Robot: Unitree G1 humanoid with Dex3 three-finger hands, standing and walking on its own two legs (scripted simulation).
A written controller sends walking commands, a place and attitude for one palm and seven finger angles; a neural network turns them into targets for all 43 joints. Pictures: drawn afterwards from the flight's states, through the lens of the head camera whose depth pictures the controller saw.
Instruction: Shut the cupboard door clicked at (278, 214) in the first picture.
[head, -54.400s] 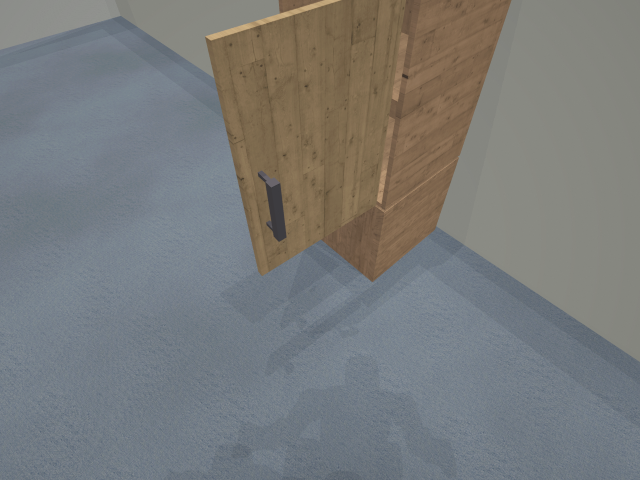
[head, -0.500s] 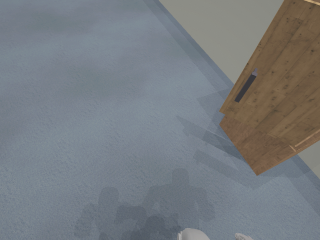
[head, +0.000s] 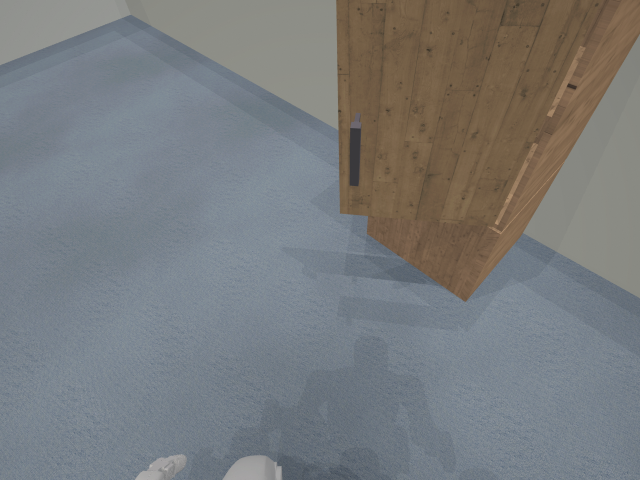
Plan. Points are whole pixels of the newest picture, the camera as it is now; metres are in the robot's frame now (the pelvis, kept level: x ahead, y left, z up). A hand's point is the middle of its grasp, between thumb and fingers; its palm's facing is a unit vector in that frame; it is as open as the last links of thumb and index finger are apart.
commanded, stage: turn to face it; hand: left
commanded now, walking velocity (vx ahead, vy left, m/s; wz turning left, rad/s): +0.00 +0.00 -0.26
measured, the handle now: (356, 150) +0.78 -0.05 -0.10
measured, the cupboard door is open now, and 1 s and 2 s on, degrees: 35 35 35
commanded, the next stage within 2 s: take the last steps up to it in 0.18 s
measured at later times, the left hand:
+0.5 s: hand out of the picture +0.09 +0.23 -0.18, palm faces -0.10 -0.98 -0.17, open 7.4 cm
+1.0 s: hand (298, 393) +0.27 +0.06 -0.16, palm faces -0.19 -0.96 -0.21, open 7.2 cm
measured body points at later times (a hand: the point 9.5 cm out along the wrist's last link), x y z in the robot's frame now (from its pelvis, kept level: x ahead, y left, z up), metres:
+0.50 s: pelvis +0.04 +0.03 +0.01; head +0.07 +0.06 +0.45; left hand +0.10 +0.28 -0.16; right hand +0.06 -0.21 -0.12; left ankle +0.03 +0.14 -0.74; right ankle -0.02 -0.10 -0.65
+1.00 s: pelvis +0.15 -0.11 +0.00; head +0.18 -0.12 +0.45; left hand +0.28 +0.11 -0.14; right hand +0.08 -0.34 -0.16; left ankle +0.15 +0.03 -0.66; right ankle +0.13 -0.18 -0.74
